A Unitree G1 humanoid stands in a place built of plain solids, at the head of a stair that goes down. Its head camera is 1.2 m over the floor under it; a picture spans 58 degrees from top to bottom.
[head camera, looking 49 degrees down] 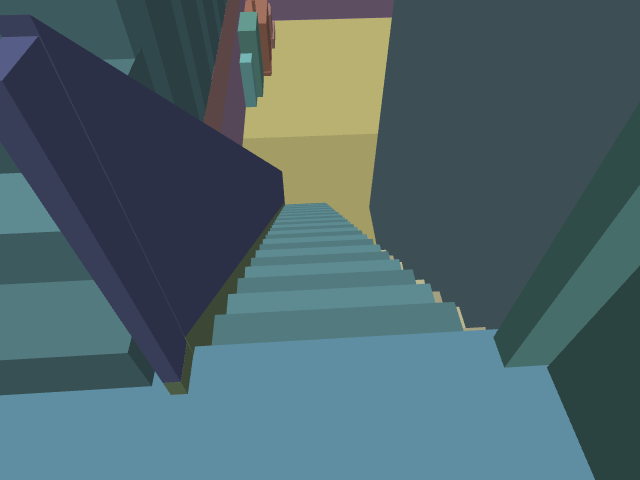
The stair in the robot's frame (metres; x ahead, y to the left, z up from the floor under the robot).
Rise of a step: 0.20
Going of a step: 0.23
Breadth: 0.91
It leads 4 degrees to the left of straight ahead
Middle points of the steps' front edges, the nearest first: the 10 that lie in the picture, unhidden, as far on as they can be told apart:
0.65 -0.07 0.00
0.88 -0.06 -0.20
1.11 -0.05 -0.41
1.34 -0.03 -0.61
1.57 -0.02 -0.81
1.81 0.00 -1.02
2.04 0.01 -1.22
2.27 0.03 -1.43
2.50 0.04 -1.63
2.73 0.06 -1.83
